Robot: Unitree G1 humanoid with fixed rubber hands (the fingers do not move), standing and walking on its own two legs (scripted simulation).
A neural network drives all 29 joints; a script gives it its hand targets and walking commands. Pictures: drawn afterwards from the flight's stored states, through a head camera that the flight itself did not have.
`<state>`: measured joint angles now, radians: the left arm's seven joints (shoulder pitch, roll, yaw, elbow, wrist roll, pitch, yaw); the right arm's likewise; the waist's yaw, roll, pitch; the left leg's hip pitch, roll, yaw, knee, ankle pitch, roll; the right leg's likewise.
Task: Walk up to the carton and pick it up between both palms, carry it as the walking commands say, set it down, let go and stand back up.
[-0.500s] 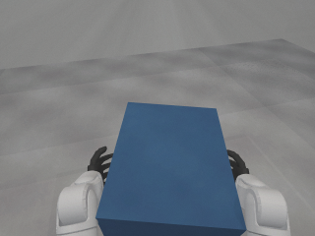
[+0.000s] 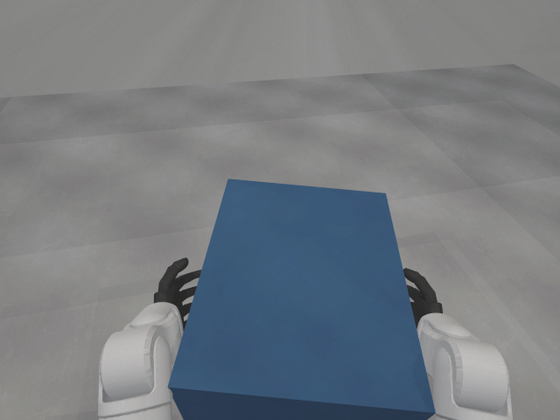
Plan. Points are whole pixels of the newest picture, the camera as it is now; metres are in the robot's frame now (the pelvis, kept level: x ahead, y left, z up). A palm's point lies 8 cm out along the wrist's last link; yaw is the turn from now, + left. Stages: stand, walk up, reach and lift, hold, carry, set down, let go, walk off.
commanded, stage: carry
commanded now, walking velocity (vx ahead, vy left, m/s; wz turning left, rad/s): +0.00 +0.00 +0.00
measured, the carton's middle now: (294, 321) +0.28 +0.00 +0.02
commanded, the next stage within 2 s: hold in 1.96 s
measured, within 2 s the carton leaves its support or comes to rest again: neither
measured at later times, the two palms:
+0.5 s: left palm (188, 289) +0.30 +0.15 +0.06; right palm (422, 304) +0.29 -0.17 +0.06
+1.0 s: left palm (194, 297) +0.29 +0.14 +0.07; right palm (432, 314) +0.28 -0.18 +0.06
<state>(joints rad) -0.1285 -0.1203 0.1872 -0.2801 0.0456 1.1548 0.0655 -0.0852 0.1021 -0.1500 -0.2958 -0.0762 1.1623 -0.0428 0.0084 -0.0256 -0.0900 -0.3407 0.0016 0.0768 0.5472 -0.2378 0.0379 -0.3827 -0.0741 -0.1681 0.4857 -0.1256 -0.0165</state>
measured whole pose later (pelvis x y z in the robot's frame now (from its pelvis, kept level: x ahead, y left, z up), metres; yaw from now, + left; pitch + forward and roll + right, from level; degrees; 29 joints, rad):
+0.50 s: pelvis +0.04 +0.00 +0.00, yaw -1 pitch +2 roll -1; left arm -0.12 -0.13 0.18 -0.13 0.08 0.99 0.03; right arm -0.09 0.08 -0.15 -0.15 -0.10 1.01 -0.01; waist 0.00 0.00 -0.12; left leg -0.30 0.02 0.08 0.56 -0.30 0.03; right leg -0.35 -0.06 -0.16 0.50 -0.19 -0.01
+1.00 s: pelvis +0.03 -0.01 +0.00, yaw -1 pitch +1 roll +0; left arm -0.10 -0.12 0.17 -0.13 0.07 0.96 0.04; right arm -0.06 0.07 -0.13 -0.15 -0.08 0.97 -0.02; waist 0.00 0.00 -0.12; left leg -0.30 0.03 0.08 0.56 -0.29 0.01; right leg -0.35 -0.05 -0.16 0.51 -0.18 -0.03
